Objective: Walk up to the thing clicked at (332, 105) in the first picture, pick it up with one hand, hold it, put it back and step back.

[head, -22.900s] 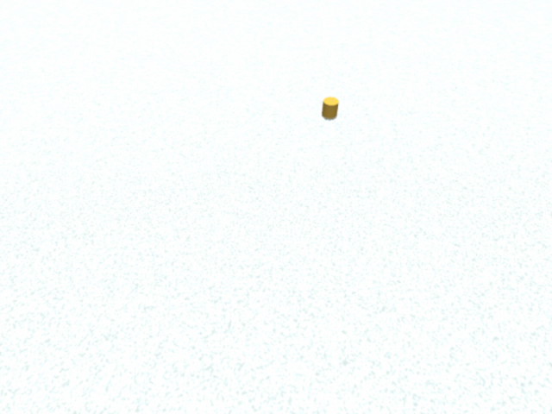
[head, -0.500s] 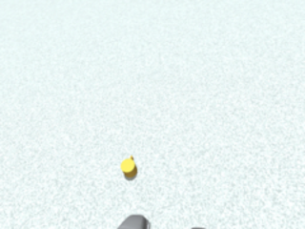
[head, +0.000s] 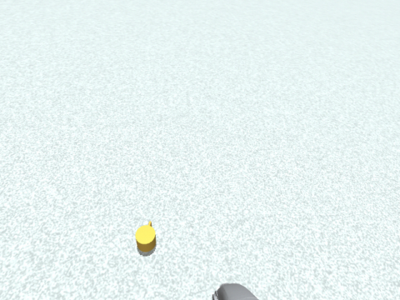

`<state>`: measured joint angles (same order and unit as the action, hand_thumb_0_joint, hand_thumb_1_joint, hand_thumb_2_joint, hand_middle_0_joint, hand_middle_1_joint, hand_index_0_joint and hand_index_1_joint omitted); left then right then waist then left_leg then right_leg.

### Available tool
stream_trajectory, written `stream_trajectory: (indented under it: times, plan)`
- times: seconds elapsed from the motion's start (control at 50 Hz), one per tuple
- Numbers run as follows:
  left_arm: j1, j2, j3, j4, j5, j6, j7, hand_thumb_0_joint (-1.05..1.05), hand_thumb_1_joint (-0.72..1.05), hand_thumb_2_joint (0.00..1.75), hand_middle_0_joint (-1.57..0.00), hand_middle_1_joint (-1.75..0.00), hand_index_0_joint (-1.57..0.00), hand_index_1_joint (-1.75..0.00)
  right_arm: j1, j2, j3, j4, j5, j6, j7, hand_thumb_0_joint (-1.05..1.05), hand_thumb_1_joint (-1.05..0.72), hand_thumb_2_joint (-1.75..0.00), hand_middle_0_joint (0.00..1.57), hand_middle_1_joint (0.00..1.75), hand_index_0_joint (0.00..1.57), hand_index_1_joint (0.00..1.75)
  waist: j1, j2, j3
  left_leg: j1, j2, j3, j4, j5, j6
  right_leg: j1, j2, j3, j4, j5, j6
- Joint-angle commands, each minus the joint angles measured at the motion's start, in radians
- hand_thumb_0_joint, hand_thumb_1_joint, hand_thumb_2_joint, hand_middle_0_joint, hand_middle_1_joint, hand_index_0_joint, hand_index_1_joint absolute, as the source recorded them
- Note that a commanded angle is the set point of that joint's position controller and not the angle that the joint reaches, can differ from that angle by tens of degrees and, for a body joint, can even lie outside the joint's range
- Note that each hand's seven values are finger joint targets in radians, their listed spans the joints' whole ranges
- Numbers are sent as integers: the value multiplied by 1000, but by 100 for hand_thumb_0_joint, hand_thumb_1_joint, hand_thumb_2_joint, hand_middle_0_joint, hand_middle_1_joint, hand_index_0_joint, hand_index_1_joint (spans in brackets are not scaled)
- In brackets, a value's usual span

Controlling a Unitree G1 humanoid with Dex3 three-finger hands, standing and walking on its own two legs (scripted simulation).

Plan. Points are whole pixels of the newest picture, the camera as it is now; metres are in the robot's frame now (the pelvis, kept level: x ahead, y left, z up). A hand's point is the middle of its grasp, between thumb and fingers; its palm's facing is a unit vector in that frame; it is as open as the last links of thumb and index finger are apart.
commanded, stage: walk up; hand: left
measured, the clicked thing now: (147, 235) +0.59 +0.17 -0.73
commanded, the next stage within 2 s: none
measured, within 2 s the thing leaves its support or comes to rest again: neither
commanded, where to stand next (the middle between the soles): +0.16 -0.04 m, yaw -5 degrees
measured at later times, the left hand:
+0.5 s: hand (85, 288) +0.20 +0.24 -0.15, palm faces -0.11 -0.91 -0.40, open 7.3 cm
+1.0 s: hand out of the picture +0.05 +0.24 -0.15, palm faces -0.12 -0.86 -0.49, open 7.3 cm
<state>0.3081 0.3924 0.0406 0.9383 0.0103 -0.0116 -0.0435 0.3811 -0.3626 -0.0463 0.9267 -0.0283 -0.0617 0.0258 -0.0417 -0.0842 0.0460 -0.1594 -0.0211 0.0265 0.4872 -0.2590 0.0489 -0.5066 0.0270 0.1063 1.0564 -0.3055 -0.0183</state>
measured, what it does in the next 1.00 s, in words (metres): steps on the spot: right foot, then right foot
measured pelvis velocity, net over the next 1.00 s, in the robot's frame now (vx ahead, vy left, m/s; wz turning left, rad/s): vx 0.03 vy -0.05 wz -0.11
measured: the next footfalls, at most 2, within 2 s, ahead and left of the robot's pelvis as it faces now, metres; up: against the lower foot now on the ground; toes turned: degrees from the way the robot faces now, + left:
right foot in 0.28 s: +0.14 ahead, -0.12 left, +0.00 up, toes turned -5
right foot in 0.84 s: +0.04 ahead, -0.22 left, +0.00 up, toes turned -4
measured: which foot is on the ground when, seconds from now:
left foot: down 0.00-0.84, up 0.86-1.00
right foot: up 0.00-0.26, down 0.28-0.56, up 0.58-0.82, down 0.84-1.00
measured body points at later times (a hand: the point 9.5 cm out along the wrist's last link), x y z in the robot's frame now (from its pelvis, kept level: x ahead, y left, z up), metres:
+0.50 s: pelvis +0.05 -0.01 -0.01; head +0.10 -0.02 +0.43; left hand +0.21 +0.29 -0.12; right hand +0.11 -0.31 -0.15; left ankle +0.05 +0.13 -0.72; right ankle +0.10 -0.12 -0.74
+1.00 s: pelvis +0.03 -0.05 -0.02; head +0.03 -0.08 +0.43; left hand +0.06 +0.29 -0.12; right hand +0.05 -0.40 -0.14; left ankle +0.11 +0.07 -0.68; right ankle +0.00 -0.21 -0.74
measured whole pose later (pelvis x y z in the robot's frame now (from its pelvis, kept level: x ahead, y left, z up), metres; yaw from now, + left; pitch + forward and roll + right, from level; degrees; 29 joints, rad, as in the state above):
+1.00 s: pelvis +0.03 -0.05 -0.02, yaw -6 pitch -4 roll -2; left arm 0.40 0.39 0.05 0.95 0.03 -0.06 0.04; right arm 0.29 -0.48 -0.11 0.84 -0.07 0.07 0.05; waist -0.01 0.10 0.09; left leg -0.56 0.02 -0.08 1.14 -0.43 0.00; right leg -0.19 -0.01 0.04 0.64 -0.38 0.04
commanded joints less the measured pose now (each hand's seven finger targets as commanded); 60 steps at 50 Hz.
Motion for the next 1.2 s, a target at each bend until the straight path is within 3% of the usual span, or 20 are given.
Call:
stream_trajectory:
  times: [0.0, 0.08, 0.16, 0.2, 0.26, 0.32, 0.48, 0.52, 0.54, 0.58, 0.64, 0.68, 0.74, 0.78, 0.82, 0.84, 0.86, 0.88, 0.98, 1.18]
  plan:
    - [55, 240, 71, -30, -3, -11, 14, 0, 90, 90, -20, -30, -20, -30, -69, -266, -78, -91, 8, -34, -26, 0, -90, -90, 20, 30, 20, 30, 42, 246, 138, -74, 200, -210, -355, -270, 29, -96, -22, 33, -35, 110, 37]
    - [26, 195, 53, -28, -22, -11, 49, 0, 90, 90, -20, -30, -20, -30, -111, -236, -78, -127, -18, 14, -22, 0, -90, -90, 20, 30, 20, 30, 25, 319, 125, -118, 142, -79, -301, -96, 36, 3, -16, -26, -183, 102, 51]
    - [-82, 161, 33, -50, -27, -38, 83, 0, 90, 90, -20, -30, -20, -30, -53, -211, -75, -131, -11, 51, -26, 0, -90, -90, 20, 30, 20, 30, -21, 286, 34, 65, 175, -45, -63, 624, 94, 39, -38, -128, -361, 86, 40]
    - [-91, 139, 28, -43, -14, -42, 84, 0, 90, 90, -20, -30, -20, -30, -46, -224, -82, -116, 17, 56, -37, 0, -90, -90, 20, 30, 20, 30, -13, 223, -34, 109, 202, -76, 20, 667, 93, 129, -27, -155, -469, 115, 21]
    - [-29, 172, 44, -13, 12, -35, 78, 0, 90, 90, -20, -30, -20, -30, -54, -217, -63, -108, 55, 39, -49, 0, -90, -90, 20, 30, 20, 30, 54, 9, -127, 49, 183, -85, 214, 581, 26, 369, -80, -65, -679, 399, -46]
    - [-107, 236, 66, -80, 6, 4, 65, 0, 90, 90, -20, -30, -20, -30, -41, -203, -51, -91, 56, 29, -84, 0, -90, -90, 20, 30, 20, 30, 66, -242, -195, -172, 7, -35, 375, -319, -56, 464, -390, 275, -547, 773, -320]
    - [-253, 218, 77, -206, 46, 80, 22, 0, 90, 90, -20, -30, -20, -30, 55, -221, -51, 23, 34, 18, -126, 0, -90, -90, 20, 30, 20, 30, 13, -123, -72, -126, -16, 93, 67, 57, -42, 265, -171, -17, -423, 573, -154]
    - [-300, 171, 68, -250, 42, 91, 8, 0, 90, 90, -20, -30, -20, -30, 68, -288, -78, 24, 10, 2, -133, 0, -90, -90, 20, 30, 20, 30, -10, 62, -54, -10, 155, -149, -38, 282, 11, 56, -81, -37, -269, 254, -68]
    - [-255, 143, 70, -254, 40, 99, 8, 0, 90, 90, -20, -30, -20, -30, 5, -362, -99, -15, -2, -1, -138, 0, -90, -90, 20, 30, 20, 30, 14, 224, -35, -13, 417, -474, -104, 414, 142, -91, -10, -14, -90, -188, -25]
    - [-199, 218, 99, -237, 43, 119, 15, 0, 90, 90, -20, -30, -20, -30, -96, -419, -119, -77, 3, -12, -146, 0, -90, -90, 20, 30, 20, 30, 41, 184, -12, -134, 556, -555, -77, 550, 284, -42, -59, 116, 188, -287, -3]
    - [-164, 215, 112, -223, 30, 108, 3, 0, 90, 90, -20, -30, -20, -30, -103, -342, -108, -80, -8, -23, -147, 0, -90, -90, 20, 30, 20, 30, 65, 169, -82, -11, 342, -263, 28, 550, 190, -94, -5, 154, 259, -179, -6]
    - [-143, 190, 100, -204, 12, 87, -4, 0, 90, 90, -20, -30, -20, -30, -95, -303, -95, -83, -9, -33, -121, 0, -90, -90, 20, 30, 20, 30, 56, 249, -139, 35, 260, -182, 12, 208, 136, -38, -29, 72, 71, -110, -6]
    - [-133, 220, 84, -179, -3, 12, -12, 0, 90, 90, -20, -30, -20, -30, -152, -320, -104, -140, -35, -2, -40, 0, -90, -90, 20, 30, 20, 30, -3, 471, -118, 12, 203, -172, -70, -323, 161, 92, -34, -103, -299, -263, 32]
    - [73, 228, 100, -77, -7, -31, 25, 0, 90, 90, -20, -30, -20, -30, -207, -299, -97, -175, -56, 52, -8, 0, -90, -90, 20, 30, 20, 30, 85, 404, -69, -157, 137, -73, 154, -297, 151, 337, -2, -152, -605, -143, 44]
    - [252, 368, 149, -15, 13, -60, 74, 0, 90, 90, -20, -30, -20, -30, -158, -156, -51, -203, -60, 80, 6, 0, -90, -90, 20, 30, 20, 30, 154, -1, -1, -596, 36, -10, 615, -361, 56, 621, -157, 183, -686, -129, 32]
    - [193, 434, 151, -60, 25, -72, 94, 0, 90, 90, -20, -30, -20, -30, -144, -153, -47, -231, -54, 87, 8, 0, -90, -90, 20, 30, 20, 30, 110, -24, 37, -725, 7, -134, 743, -315, -6, 526, -397, 595, -778, -146, -55]
    - [95, 485, 144, -88, 25, -71, 107, 0, 90, 90, -20, -30, -20, -30, -233, -245, -80, -259, -50, 91, 1, 0, -90, -90, 20, 30, 20, 30, 108, 81, 86, -740, 94, -232, 726, -279, -21, 383, -521, 734, -842, -258, -219]
    - [42, 483, 145, -95, 21, -77, 112, 0, 90, 90, -20, -30, -20, -30, -274, -303, -102, -260, -49, 87, 3, 0, -90, -90, 20, 30, 20, 30, 94, 98, 142, -718, 140, -241, 710, -270, -30, 315, -522, 700, -846, -316, -276]
    - [50, 341, 106, -91, 5, -92, 140, 0, 90, 90, -20, -30, -20, -30, -83, -270, -120, -186, -41, 120, 29, 0, -90, -90, 20, 30, 20, 30, 18, -15, 123, -450, 93, -193, 679, -85, -56, 195, -322, 149, -610, 459, -188]
    - [-73, 296, 79, -159, 11, -33, 113, 0, 90, 90, -20, -30, -20, -30, -86, -245, -132, -137, 43, 92, 7, 0, -90, -90, 20, 30, 20, 30, -7, -179, -48, 12, 4, 26, 156, 60, -53, 72, -169, -73, -236, 246, -101]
